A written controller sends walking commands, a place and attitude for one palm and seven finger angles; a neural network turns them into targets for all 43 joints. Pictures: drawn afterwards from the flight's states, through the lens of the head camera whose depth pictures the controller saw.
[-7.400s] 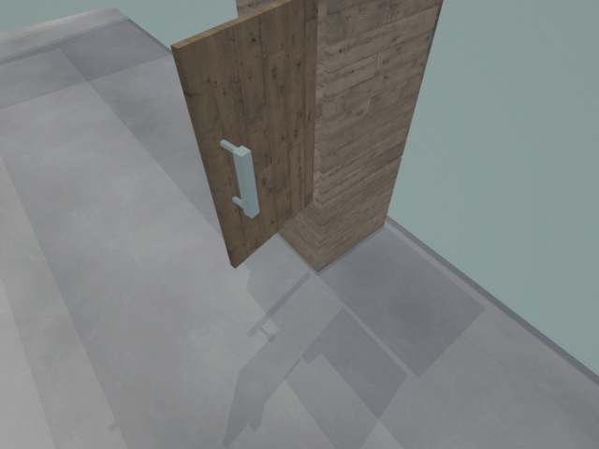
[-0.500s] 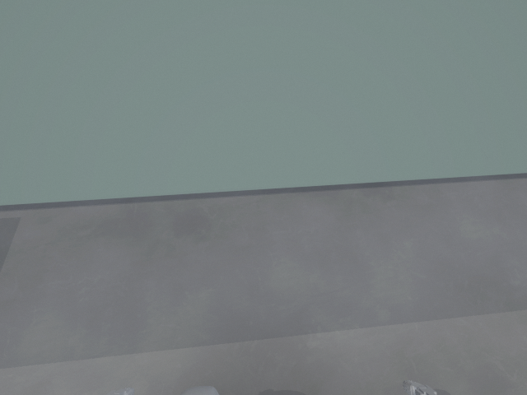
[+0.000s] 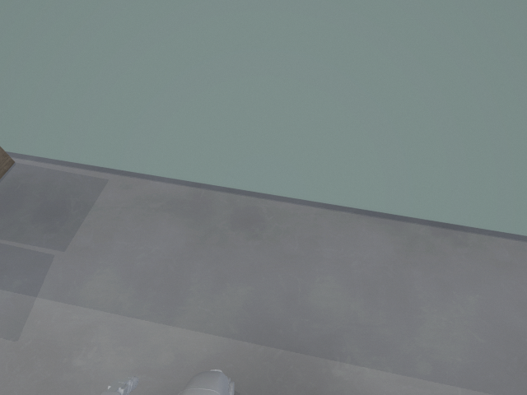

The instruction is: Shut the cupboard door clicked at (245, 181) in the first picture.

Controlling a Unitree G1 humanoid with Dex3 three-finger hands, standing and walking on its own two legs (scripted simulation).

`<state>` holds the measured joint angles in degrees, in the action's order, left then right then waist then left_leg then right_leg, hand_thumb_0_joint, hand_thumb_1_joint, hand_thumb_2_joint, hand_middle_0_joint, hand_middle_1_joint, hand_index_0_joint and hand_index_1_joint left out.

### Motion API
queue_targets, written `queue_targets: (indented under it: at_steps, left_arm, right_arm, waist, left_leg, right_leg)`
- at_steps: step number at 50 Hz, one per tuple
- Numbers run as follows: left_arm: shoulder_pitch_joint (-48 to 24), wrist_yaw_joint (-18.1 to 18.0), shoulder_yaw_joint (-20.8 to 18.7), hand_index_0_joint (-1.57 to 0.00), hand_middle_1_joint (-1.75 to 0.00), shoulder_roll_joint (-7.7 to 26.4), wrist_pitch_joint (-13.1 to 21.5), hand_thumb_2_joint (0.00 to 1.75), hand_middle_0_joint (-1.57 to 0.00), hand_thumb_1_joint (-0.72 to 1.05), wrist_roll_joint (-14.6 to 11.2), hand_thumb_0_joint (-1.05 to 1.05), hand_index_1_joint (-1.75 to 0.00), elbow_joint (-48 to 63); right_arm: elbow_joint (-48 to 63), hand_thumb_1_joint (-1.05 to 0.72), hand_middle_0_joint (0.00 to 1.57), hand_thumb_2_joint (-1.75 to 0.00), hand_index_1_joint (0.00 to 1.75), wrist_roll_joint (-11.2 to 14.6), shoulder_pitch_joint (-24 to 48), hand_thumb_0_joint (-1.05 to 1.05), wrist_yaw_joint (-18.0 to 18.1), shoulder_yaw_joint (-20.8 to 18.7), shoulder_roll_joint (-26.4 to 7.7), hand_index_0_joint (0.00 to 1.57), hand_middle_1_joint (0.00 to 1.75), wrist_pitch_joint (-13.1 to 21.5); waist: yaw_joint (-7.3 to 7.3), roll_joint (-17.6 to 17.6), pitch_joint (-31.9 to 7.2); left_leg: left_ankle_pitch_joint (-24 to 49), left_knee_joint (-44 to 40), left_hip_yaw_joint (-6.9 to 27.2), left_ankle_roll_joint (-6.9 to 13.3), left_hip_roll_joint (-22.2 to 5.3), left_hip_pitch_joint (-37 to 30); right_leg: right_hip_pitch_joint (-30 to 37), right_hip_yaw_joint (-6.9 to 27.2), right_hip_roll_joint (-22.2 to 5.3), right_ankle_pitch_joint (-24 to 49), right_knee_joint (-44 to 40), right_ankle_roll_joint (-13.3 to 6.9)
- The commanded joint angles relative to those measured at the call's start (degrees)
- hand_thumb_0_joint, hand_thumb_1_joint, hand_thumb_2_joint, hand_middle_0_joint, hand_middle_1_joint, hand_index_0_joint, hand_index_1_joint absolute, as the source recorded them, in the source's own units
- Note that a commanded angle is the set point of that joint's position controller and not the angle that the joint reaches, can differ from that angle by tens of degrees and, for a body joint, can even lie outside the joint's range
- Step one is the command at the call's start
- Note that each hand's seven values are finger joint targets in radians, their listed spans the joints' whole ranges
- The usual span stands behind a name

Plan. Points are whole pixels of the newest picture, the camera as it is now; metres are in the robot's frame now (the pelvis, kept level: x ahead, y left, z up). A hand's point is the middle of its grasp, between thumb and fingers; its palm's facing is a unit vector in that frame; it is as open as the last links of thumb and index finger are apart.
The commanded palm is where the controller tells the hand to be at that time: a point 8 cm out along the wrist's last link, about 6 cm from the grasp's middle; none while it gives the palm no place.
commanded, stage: walk to a spot facing it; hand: left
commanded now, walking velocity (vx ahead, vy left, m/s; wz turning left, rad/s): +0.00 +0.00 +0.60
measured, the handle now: out of the picture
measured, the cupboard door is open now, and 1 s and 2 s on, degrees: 100 100 100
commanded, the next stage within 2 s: none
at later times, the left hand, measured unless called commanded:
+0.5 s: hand out of the picture +0.08 +0.22 -0.16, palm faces +0.32 -0.91 -0.28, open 7.4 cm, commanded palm none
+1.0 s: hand out of the picture +0.09 +0.28 -0.18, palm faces +0.60 -0.78 -0.18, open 7.4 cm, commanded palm none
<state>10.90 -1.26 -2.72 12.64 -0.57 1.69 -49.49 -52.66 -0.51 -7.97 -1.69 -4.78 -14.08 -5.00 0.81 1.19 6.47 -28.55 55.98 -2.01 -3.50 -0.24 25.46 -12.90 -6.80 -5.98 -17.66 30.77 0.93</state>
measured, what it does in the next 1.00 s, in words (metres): walks ahead, turning left: left foot, then right foot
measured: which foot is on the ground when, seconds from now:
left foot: up 0.00-0.10, down 0.12-0.44, up 0.46-0.78, down 0.80-1.00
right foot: down 0.00-0.12, up 0.14-0.42, down 0.44-0.80, up 0.82-1.00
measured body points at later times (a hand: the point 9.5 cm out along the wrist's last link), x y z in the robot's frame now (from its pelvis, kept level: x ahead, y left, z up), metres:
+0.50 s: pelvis +0.05 -0.02 -0.01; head +0.08 -0.01 +0.44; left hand +0.06 +0.27 -0.13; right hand +0.17 -0.25 -0.15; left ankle +0.00 +0.11 -0.70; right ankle +0.09 -0.14 -0.74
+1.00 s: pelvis +0.18 +0.09 +0.00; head +0.20 +0.14 +0.45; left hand +0.06 +0.32 -0.16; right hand +0.40 -0.04 -0.13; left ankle +0.14 +0.17 -0.74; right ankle +0.28 -0.04 -0.66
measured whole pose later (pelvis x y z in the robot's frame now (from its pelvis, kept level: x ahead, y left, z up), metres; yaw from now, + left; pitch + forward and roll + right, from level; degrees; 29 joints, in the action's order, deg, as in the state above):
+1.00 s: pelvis +0.18 +0.09 +0.00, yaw +34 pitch +0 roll -1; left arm 13.2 1.7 -4.2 13.8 0.0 1.9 -56.3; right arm -53.4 -1.2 -8.8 -0.5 -1.4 -10.5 2.5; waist -2.5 2.8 5.3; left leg -13.9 28.9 -4.5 3.2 0.1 15.0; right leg -31.2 -3.1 -8.9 -16.8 62.9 3.8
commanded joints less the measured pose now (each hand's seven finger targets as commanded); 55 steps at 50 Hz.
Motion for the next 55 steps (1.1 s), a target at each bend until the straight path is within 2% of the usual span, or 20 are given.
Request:
queue_targets:
  at_steps: [1,4,5,6,7,10,17,20,21,22,24,26,28,35,37,38,40,42,46,55]
  left_arm:
    - [4.7,-0.3,-3.4,-0.2,-0.3,12.7,0.9,0.9,-0.2,0.9,-0.1,0.0,-0.3,1.9]
    - [2.3,0.2,-3.6,-0.2,-0.3,12.4,0.4,0.9,-0.2,0.9,-0.9,0.0,-0.3,2.3]
    - [2.2,0.5,-3.2,-0.2,-0.3,9.8,0.0,0.9,-0.2,0.9,-1.2,0.0,-0.3,3.8]
    - [-1.1,0.6,-1.9,-0.2,-0.3,6.4,-0.3,0.9,-0.2,0.9,-1.3,0.0,-0.3,6.5]
    - [-4.2,0.4,-2.1,-0.2,-0.3,8.3,-0.7,0.9,-0.2,0.9,-0.8,0.0,-0.3,7.4]
    - [-4.5,1.4,-2.5,-0.2,-0.3,7.1,-0.7,0.9,-0.2,0.9,-0.5,0.0,-0.3,4.5]
    - [-3.5,2.9,-2.5,-0.2,-0.3,6.3,0.4,0.9,-0.2,0.9,-0.6,0.0,-0.3,3.7]
    - [5.7,2.9,-3.4,-0.2,-0.3,8.1,1.2,0.9,-0.2,0.9,-0.3,0.0,-0.3,0.8]
    - [10.9,2.2,-4.7,-0.2,-0.3,12.1,1.7,0.9,-0.2,0.9,0.3,0.0,-0.3,-0.1]
    - [13.5,1.5,-5.1,-0.2,-0.3,16.5,1.7,0.9,-0.2,0.9,0.3,0.0,-0.3,-0.2]
    - [7.2,1.1,-4.1,-0.2,-0.3,13.6,2.6,0.9,-0.2,0.9,-0.3,0.0,-0.3,1.0]
    - [2.6,1.0,-3.0,-0.2,-0.3,9.2,3.4,0.9,-0.2,0.9,-0.3,0.0,-0.3,1.2]
    - [5.0,1.1,-2.6,-0.2,-0.3,8.5,4.2,0.9,-0.2,0.9,-0.3,0.0,-0.3,-0.5]
    - [11.9,1.4,-2.9,-0.2,-0.3,10.2,4.6,0.9,-0.2,0.9,0.0,0.0,-0.3,-5.3]
    - [10.1,1.6,-3.0,-0.2,-0.3,11.0,4.6,0.9,-0.2,0.9,-0.4,0.0,-0.3,-5.2]
    - [8.3,1.8,-2.9,-0.2,-0.3,11.0,4.5,0.9,-0.2,0.9,-0.7,0.0,-0.3,-4.8]
    - [2.9,3.0,-1.5,-0.2,-0.3,5.5,4.4,0.9,-0.2,0.9,-1.0,0.0,-0.3,1.2]
    - [-2.8,2.0,-1.8,-0.2,-0.3,5.3,4.0,0.9,-0.2,0.9,-1.0,0.0,-0.3,2.0]
    - [4.9,3.3,-1.9,-0.2,-0.3,4.1,1.9,0.9,-0.2,0.9,0.2,0.0,-0.3,-3.3]
    - [-5.9,3.8,-1.2,-0.2,-0.3,3.4,2.3,0.9,-0.2,0.9,-0.1,0.0,-0.3,0.4]
  right_arm:
    - [6.5,-0.9,0.2,-0.9,0.3,0.2,4.9,0.0,-0.2,0.5,-2.1,0.2,0.3,2.8]
    - [5.2,-0.9,0.2,-0.9,0.3,-0.2,-1.6,0.0,0.0,-0.2,-5.4,0.2,0.3,3.3]
    - [5.1,-0.9,0.2,-0.9,0.3,-0.6,-4.6,0.0,0.2,-1.6,-10.7,0.2,0.3,3.7]
    - [4.6,-0.9,0.2,-0.9,0.3,-0.9,-9.3,0.0,0.8,-2.9,-16.3,0.2,0.3,3.6]
    - [3.5,-0.9,0.2,-0.9,0.3,-1.1,-11.0,0.0,1.4,-2.7,-16.4,0.2,0.3,3.4]
    - [5.3,-0.9,0.2,-0.9,0.3,-1.3,-3.4,0.0,2.4,-1.3,-11.9,0.2,0.3,4.3]
    - [4.3,-0.9,0.2,-0.9,0.3,-1.5,-2.4,0.0,1.9,-1.8,-12.1,0.2,0.3,4.8]
    - [4.8,-0.9,0.2,-0.9,0.3,-0.9,1.4,0.0,1.7,-1.9,-10.8,0.2,0.3,4.5]
    - [6.2,-0.9,0.2,-0.9,0.3,-0.4,2.6,0.0,1.5,-1.2,-6.7,0.2,0.3,4.6]
    - [8.6,-0.9,0.2,-0.9,0.3,-0.3,5.7,0.0,0.9,-0.2,-3.5,0.2,0.3,5.0]
    - [8.4,-0.9,0.2,-0.9,0.3,-1.3,6.0,0.0,-0.1,-1.1,-5.9,0.2,0.3,4.8]
    - [6.4,-0.9,0.2,-0.9,0.3,-1.4,4.7,0.0,-1.1,-1.0,-4.7,0.2,0.3,4.2]
    - [6.0,-0.9,0.2,-0.9,0.3,-1.0,5.3,0.0,-1.6,-0.3,-2.5,0.2,0.3,4.2]
    - [7.4,-0.9,0.2,-0.9,0.3,-0.7,10.2,0.0,-2.4,1.5,-0.1,0.2,0.3,5.6]
    - [5.6,-0.9,0.2,-0.9,0.3,-1.1,3.8,0.0,-1.5,1.2,-1.6,0.2,0.3,6.3]
    - [3.4,-0.9,0.2,-0.9,0.3,-1.5,-4.5,0.0,-0.8,0.4,-4.4,0.2,0.3,6.6]
    - [0.2,-0.9,0.2,-0.9,0.3,-1.6,-20.7,0.0,0.9,-2.5,-16.7,0.2,0.3,7.0]
    - [1.0,-0.9,0.2,-0.9,0.3,-1.1,-14.8,0.0,2.0,-2.3,-16.1,0.2,0.3,7.2]
    - [1.9,-0.9,0.2,-0.9,0.3,-1.0,-4.3,0.0,2.4,0.5,-7.6,0.2,0.3,8.4]
    - [-2.6,-0.9,0.2,-0.9,0.3,-1.0,-9.9,0.0,2.0,0.2,-5.8,0.2,0.3,9.0]
  waist:
    - [-3.29,10.2,-9.0]
    - [0.83,5.8,-10.7]
    - [2.43,-7.9,-13.4]
    - [5.08,-19.8,-13.0]
    - [5.75,-11.8,-13.1]
    - [1.85,-13.0,-7.9]
    - [0.51,-11.0,-6.5]
    - [-4.3,-7.0,-6.8]
    - [-7.42,5.4,-7.0]
    - [-9.74,20.1,-5.6]
    - [-4.35,11.5,-2.6]
    - [-1.75,10.1,-0.9]
    - [-2.23,9.4,-1.5]
    - [-4.63,10.2,-4.7]
    - [-0.42,8.8,-7.5]
    - [3.99,5.8,-11.4]
    - [10.69,-15.9,-20.0]
    - [7.42,-7.3,-13.4]
    - [-0.22,-12.2,-5.9]
    - [0.97,-5.6,-2.8]
  left_leg:
    - [2.7,-14.9,-4.1,0.2,0.6,-1.2]
    - [17.5,-29.7,-2.4,2.0,-0.3,-15.8]
    - [30.7,-32.4,12.6,7.0,-11.5,-25.3]
    - [48.7,-35.3,28.5,16.5,-24.3,-27.2]
    - [35.7,-35.0,28.5,18.6,-24.3,-24.2]
    - [11.7,-38.7,22.9,13.4,-15.7,-15.0]
    - [-1.4,-40.4,22.1,12.0,-11.2,-9.0]
    - [-7.1,-32.5,18.4,8.4,-5.5,4.0]
    - [-9.3,-18.6,11.8,5.4,0.3,16.9]
    - [-8.2,-0.8,2.6,2.8,3.9,22.7]
    - [1.7,12.9,6.2,2.9,-3.1,19.3]
    - [8.5,11.5,4.1,1.7,-5.8,16.2]
    - [10.4,4.1,0.7,0.9,-5.3,14.5]
    - [9.7,-17.3,-6.2,3.0,-2.2,5.4]
    - [11.6,-22.9,-10.1,4.6,1.9,-7.0]
    - [14.0,-26.5,-9.8,6.0,1.9,-20.6]
    - [18.8,-35.0,29.7,17.3,-24.3,-43.7]
    - [15.3,-38.0,27.9,17.7,-24.8,-30.9]
    - [11.4,-43.2,11.7,11.9,-14.6,-12.6]
    - [15.0,-45.6,9.1,13.7,-13.2,-14.3]
  right_leg:
    - [11.5,5.1,-13.6,38.7,-3.6,-6.7]
    - [1.9,0.6,-12.5,27.0,5.2,-1.6]
    - [-10.2,-2.9,-6.8,10.0,17.0,2.7]
    - [-21.3,-0.8,-0.7,-21.7,29.1,5.1]
    - [-21.8,5.1,-0.8,-20.3,34.5,4.0]
    - [-21.3,7.1,-0.7,-9.6,34.2,3.4]
    - [-9.1,3.4,3.4,-7.1,11.6,2.9]
    - [10.6,2.3,5.1,-2.9,-3.1,2.4]
    - [21.1,14.3,-5.2,-16.3,-13.1,-0.8]
    - [18.9,34.1,-21.5,-28.8,-24.5,-6.6]
    - [6.7,31.3,-20.9,-28.3,-25.1,-8.1]
    - [4.1,15.8,-16.5,-13.5,-23.3,-5.7]
    - [8.0,6.3,-14.4,2.4,-21.1,-5.0]
    - [16.1,-1.9,-15.7,26.0,-13.0,-4.3]
    - [12.5,-6.0,-13.8,36.8,-4.1,-2.8]
    - [5.8,-8.5,-12.7,37.0,7.9,-1.0]
    - [-26.6,-4.2,-0.8,-14.1,41.0,4.1]
    - [-30.6,5.0,-3.1,-10.2,47.6,2.7]
    - [-20.8,4.9,-4.3,0.5,36.3,3.1]
    - [-15.1,2.4,-1.2,7.4,10.5,3.1]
